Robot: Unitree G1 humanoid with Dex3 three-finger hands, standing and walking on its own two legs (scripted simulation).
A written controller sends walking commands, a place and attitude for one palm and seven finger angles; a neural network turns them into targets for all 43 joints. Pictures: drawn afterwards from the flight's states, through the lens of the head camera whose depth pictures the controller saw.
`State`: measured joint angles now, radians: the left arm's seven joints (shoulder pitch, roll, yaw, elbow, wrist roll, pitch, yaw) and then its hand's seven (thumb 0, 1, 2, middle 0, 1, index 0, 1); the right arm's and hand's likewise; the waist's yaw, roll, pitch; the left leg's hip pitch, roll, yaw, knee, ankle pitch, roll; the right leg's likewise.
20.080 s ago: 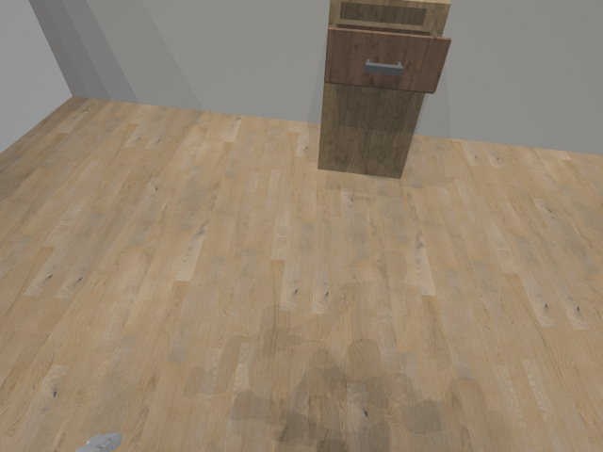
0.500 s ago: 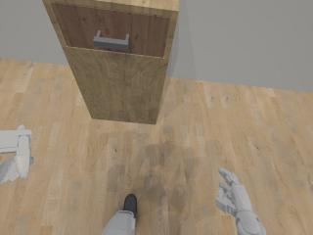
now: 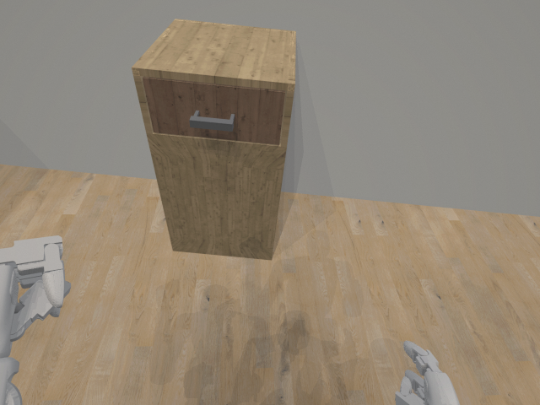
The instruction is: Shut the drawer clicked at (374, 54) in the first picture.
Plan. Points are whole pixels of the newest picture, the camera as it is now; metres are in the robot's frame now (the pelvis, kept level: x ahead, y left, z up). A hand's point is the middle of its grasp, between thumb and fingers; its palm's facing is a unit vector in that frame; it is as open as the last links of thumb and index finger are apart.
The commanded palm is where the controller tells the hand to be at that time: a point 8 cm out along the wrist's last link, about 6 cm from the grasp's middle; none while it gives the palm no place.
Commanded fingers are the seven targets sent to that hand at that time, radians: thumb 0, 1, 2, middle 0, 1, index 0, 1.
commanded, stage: stop stepping back and stand still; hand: left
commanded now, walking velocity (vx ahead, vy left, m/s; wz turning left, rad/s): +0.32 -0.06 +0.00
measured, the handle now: (213, 119) +0.87 +0.19 -0.04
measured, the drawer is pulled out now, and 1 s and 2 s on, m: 0.00 0.00 0.00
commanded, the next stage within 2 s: let the arm hang, fingers relaxed in 0.54 s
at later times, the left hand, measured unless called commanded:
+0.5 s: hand out of the picture +0.14 +0.26 +0.20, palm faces +0.38 -0.80 -0.46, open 3.3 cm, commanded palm +0.06 +0.31 +0.18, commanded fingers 0.00 0.90 0.90 -1.40 -1.60 -1.40 -1.60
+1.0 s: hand out of the picture -0.01 +0.21 -0.18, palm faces +0.11 -0.97 -0.22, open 3.4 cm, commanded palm none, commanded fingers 0.00 0.90 0.90 -0.64 -0.78 -0.64 -0.78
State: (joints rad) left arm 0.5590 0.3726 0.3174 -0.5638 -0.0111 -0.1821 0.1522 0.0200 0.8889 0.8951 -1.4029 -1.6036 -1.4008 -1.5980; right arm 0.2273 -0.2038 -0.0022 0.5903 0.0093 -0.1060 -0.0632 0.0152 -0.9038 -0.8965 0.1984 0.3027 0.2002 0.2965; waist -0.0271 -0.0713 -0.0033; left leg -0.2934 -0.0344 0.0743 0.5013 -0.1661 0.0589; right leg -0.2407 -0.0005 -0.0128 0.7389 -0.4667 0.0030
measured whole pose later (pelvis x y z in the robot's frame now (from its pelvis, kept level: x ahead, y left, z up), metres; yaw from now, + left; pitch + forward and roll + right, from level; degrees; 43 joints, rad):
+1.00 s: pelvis -0.03 +0.01 -0.01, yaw +5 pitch -1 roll +0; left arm 0.35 0.23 0.05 0.83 0.03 0.03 0.02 0.02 0.90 0.89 -1.01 -1.27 -0.98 -1.17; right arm 0.28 -0.17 0.00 0.89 -0.03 0.03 -0.01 0.01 -0.90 -0.90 0.20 0.30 0.20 0.30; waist 0.00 -0.05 0.05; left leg -0.32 0.07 0.05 0.64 -0.30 -0.02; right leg -0.30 -0.03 -0.13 0.63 -0.31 -0.03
